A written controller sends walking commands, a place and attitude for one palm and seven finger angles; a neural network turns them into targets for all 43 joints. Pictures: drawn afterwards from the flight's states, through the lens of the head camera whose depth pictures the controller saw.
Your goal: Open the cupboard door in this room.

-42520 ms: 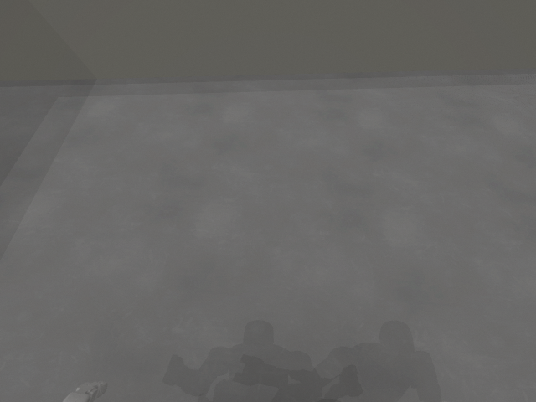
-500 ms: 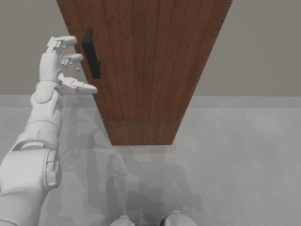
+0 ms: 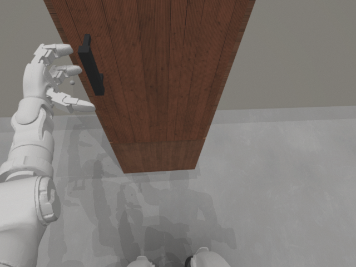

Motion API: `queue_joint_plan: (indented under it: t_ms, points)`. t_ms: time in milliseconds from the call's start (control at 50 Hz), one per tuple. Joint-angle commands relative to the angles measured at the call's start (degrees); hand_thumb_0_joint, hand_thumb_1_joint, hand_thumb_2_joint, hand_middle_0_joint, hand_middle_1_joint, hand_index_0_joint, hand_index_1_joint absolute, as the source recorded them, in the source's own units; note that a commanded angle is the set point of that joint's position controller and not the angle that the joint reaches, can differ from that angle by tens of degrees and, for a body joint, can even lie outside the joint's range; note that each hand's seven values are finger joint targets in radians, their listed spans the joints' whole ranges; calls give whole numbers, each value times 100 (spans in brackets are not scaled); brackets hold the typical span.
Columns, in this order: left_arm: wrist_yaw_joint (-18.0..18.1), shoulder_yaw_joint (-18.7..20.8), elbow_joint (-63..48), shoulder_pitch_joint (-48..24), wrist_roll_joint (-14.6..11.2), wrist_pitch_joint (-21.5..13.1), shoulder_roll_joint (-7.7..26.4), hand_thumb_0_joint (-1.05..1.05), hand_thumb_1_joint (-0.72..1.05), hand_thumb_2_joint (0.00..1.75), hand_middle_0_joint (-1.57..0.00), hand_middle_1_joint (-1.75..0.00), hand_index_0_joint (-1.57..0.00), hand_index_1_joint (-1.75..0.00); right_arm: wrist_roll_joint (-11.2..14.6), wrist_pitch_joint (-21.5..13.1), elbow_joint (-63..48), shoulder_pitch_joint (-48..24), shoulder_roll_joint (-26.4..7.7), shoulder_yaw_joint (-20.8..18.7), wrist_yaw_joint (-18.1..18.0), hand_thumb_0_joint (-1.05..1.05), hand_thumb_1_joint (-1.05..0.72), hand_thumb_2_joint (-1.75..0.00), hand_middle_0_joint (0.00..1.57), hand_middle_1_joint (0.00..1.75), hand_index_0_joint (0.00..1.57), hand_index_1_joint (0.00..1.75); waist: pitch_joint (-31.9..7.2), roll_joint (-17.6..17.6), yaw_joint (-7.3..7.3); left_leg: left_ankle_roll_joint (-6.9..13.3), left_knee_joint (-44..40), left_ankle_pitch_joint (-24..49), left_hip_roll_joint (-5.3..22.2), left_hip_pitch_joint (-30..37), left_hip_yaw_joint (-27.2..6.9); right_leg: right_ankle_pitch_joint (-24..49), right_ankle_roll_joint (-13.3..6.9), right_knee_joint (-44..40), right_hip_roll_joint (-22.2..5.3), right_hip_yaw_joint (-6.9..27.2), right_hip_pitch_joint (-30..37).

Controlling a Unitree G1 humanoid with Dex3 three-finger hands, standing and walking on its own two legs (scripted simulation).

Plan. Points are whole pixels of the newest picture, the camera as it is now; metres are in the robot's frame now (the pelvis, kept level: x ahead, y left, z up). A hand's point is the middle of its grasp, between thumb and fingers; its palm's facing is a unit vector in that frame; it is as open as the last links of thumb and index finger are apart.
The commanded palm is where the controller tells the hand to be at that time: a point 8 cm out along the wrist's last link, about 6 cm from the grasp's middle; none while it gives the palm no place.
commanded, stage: move the hooked fingers beside the handle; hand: left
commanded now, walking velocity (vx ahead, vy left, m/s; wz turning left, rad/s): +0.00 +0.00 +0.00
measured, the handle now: (93, 66) +0.53 +0.17 +0.10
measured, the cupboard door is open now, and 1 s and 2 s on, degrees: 0 0 0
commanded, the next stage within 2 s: slide the fingers in behind the handle in 1.02 s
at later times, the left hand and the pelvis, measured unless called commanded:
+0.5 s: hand (68, 82) +0.49 +0.21 +0.10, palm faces +0.02 -1.00 -0.01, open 14.0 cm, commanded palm +0.46 +0.26 +0.10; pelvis +0.00 +0.00 +0.00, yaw -1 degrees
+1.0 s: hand (67, 82) +0.48 +0.21 +0.11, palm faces +0.01 -1.00 -0.01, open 14.0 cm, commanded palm +0.46 +0.26 +0.10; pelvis -0.01 +0.00 +0.00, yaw -1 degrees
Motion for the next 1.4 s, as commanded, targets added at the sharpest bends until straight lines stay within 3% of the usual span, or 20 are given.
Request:
queue_joint_plan:
  t_ms: [0,220,280,320,360,420,500,560,600,700,860,900,920,980,1060,1100,1180,1240,1300,1380]
  points:
    - [-214,220,-1287,-2559,-39,-413,1362,0,-50,30,-30,-120,-30,-120,22,-41,-372,838,-1011,-333,-79,0,-90,-90,20,30,20,30,-2560,638,-113,-138,-487,3135,87,1596,-302,2216,-17,-232,65,247,1311]
    - [-281,478,-1213,-2527,-11,-350,1801,0,-50,30,-30,-120,-30,-120,41,9,-481,839,-1043,-313,-151,0,-90,-90,20,30,20,30,-2430,508,-124,-105,-532,2855,87,1324,-242,2156,9,-253,53,288,1432]
    - [-298,486,-1372,-2439,-68,-386,1698,0,-50,30,-30,-120,-30,-120,33,-3,-500,849,-1019,-333,-138,0,-90,-90,20,30,20,30,-2711,675,-76,-146,-483,3201,111,1638,-261,2255,6,-234,69,268,1388]
    - [-314,551,-1299,-2280,-71,-351,1790,0,-50,30,-30,-120,-30,-120,42,14,-511,841,-1025,-330,-139,0,-90,-90,20,30,20,30,-2589,563,-54,-141,-501,3231,113,1503,-237,2343,10,-247,70,275,1484]
    - [-330,335,-1301,-2300,-89,-311,1493,0,-50,30,-30,-120,-30,-120,43,19,-537,841,-1005,-329,-125,0,-90,-90,20,30,20,30,-2477,561,-112,-126,-499,3245,112,1520,-240,2309,2,-258,71,258,1404]
    - [-289,455,-1231,-2360,-64,-258,1686,0,-50,30,-30,-120,-30,-120,43,37,-508,848,-1046,-338,-137,0,-90,-90,20,30,20,30,-2360,405,-124,-117,-543,2946,113,1379,-237,2166,22,-289,69,264,1383]
    - [-247,308,-1457,-2402,-55,-357,1460,0,-50,30,-30,-120,-30,-120,32,14,-513,810,-994,-341,-112,0,-90,-90,20,30,20,30,-2510,772,-102,-179,-506,3219,129,1744,-274,2125,1,-274,75,241,1203]
    - [-234,536,-1237,-2257,-79,-317,1720,0,-50,30,-30,-120,-30,-120,35,25,-513,849,-1055,-335,-131,0,-90,-90,20,30,20,30,-2373,344,-85,-119,-558,2929,112,1394,-242,2114,-2,-291,76,262,1423]
    - [-249,416,-1341,-2323,-42,-320,1619,0,-50,30,-30,-120,-30,-120,46,15,-543,792,-1024,-337,-121,0,-90,-90,20,30,20,30,-2435,624,-80,-132,-573,2884,101,1475,-217,2081,8,-297,58,279,1380]
    - [-249,464,-1174,-2454,-41,-332,1712,0,-50,30,-30,-120,-30,-120,46,-3,-508,787,-1052,-322,-144,0,-90,-90,20,30,20,30,-2204,380,-142,-123,-594,2591,110,1314,-252,1879,6,-318,63,266,1298]
    - [-272,336,-1231,-2649,-67,-386,1565,0,-50,30,-30,-120,-30,-120,23,-76,-481,836,-1055,-319,-149,0,-90,-90,20,30,20,30,-2430,604,-163,-161,-548,2751,109,1567,-325,1804,-19,-278,74,251,1158]
    - [-280,545,-1142,-2499,-39,-349,1848,0,-50,30,-30,-120,-30,-120,35,-60,-481,837,-1084,-321,-156,0,-90,-90,20,30,20,30,-2474,557,-89,-165,-543,2755,116,1441,-296,1875,-8,-264,60,264,1255]
    - [-304,278,-1127,-2551,-34,-311,1534,0,-50,30,-30,-120,-30,-120,42,-57,-493,816,-1049,-313,-148,0,-90,-90,20,30,20,30,-2371,565,-182,-156,-555,2688,112,1446,-282,1834,6,-283,65,249,1163]
    - [-258,514,-1160,-2419,-30,-304,1761,0,-50,30,-30,-120,-30,-120,23,-46,-513,854,-1075,-325,-140,0,-90,-90,20,30,20,30,-2446,565,-62,-166,-544,2822,117,1472,-301,1874,-11,-262,71,245,1225]
    - [-240,475,-1195,-2592,-31,-318,1750,0,-50,30,-30,-120,-30,-120,28,-47,-528,840,-1057,-315,-148,0,-90,-90,20,30,20,30,-2232,507,-127,-117,-568,2544,91,1237,-251,1837,-10,-302,64,284,1311]
    - [-237,554,-1339,-2557,6,-378,1889,0,-50,30,-30,-120,-30,-120,28,-47,-539,854,-1067,-327,-148,0,-90,-90,20,30,20,30,-2525,681,-76,-164,-561,2755,110,1479,-286,1885,-15,-268,67,275,1293]
    - [-275,309,-1452,-2297,-131,-382,1363,0,-50,30,-30,-120,-30,-120,30,-69,-509,848,-1028,-361,-98,0,-90,-90,20,30,20,30,-2597,604,-84,-197,-528,3086,151,1767,-313,1956,-6,-285,101,218,1182]
    - [-238,184,-1155,-2454,-99,-224,1278,0,-50,30,-30,-120,-30,-120,51,-48,-490,808,-1041,-340,-112,0,-90,-90,20,30,20,30,-2052,353,-188,-124,-633,2404,107,1277,-259,1707,9,-356,74,232,1172]
    - [-89,175,-1396,-2525,-30,-291,1231,0,-50,30,-30,-120,-30,-120,23,-82,-496,800,-1011,-351,-96,0,-90,-90,20,30,20,30,-2298,710,-124,-186,-597,2663,117,1612,-307,1684,-20,-308,64,213,1011]
    - [61,133,-1429,-2698,-9,-397,1126,0,-50,30,-30,-120,-30,-120,5,-122,-432,826,-1003,-371,-71,0,-90,-90,20,30,20,30,-2398,544,-181,-186,-558,2729,120,1636,-326,1760,-6,-275,69,234,1036]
